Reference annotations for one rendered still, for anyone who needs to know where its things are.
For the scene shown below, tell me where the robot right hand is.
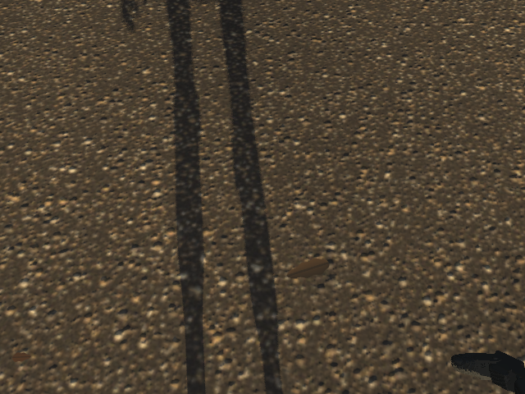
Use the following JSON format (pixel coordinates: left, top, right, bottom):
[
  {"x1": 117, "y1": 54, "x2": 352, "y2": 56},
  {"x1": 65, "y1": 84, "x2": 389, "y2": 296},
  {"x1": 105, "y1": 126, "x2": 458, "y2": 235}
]
[{"x1": 450, "y1": 350, "x2": 525, "y2": 394}]

